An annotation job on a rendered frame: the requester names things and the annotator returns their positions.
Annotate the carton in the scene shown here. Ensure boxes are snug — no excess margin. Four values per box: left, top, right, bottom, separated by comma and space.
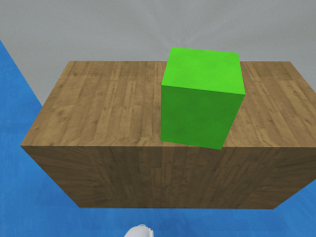
160, 47, 246, 150

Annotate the pedestal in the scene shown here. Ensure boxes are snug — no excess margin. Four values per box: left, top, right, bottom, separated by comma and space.
20, 60, 316, 209

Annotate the robot left thigh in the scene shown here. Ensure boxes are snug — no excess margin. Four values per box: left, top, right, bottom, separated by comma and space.
124, 226, 154, 237

